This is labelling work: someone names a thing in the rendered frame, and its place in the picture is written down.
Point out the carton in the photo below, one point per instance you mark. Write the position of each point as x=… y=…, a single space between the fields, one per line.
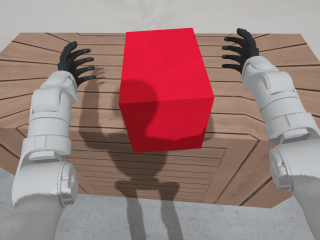
x=165 y=95

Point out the right robot hand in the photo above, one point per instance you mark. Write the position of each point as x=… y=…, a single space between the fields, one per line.
x=247 y=50

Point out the pedestal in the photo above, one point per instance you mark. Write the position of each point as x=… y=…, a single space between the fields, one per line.
x=232 y=167

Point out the robot right upper arm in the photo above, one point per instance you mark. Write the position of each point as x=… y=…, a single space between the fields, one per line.
x=295 y=167

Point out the left robot hand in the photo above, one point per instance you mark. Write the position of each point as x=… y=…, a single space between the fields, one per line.
x=68 y=64

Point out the robot left forearm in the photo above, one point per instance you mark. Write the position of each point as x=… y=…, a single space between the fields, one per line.
x=49 y=122

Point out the robot left upper arm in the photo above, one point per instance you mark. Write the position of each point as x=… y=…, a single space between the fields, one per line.
x=41 y=193

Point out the robot right forearm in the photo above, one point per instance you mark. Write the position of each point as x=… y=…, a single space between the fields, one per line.
x=286 y=120

